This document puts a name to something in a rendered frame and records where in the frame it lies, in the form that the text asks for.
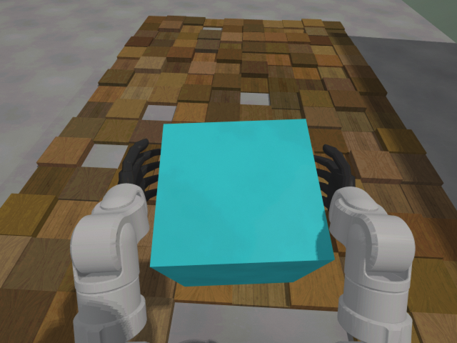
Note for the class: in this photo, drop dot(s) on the carton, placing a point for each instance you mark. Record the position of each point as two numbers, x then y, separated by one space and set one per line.
238 202

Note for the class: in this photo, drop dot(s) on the robot left forearm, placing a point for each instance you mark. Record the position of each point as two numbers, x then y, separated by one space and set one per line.
105 264

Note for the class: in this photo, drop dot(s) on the robot left hand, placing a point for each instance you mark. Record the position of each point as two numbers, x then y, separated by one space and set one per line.
132 170

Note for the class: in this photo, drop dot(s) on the robot right hand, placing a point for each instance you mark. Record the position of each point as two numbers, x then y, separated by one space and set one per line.
339 176

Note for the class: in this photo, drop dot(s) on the robot right forearm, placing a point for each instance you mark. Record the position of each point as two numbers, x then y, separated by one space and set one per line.
380 249

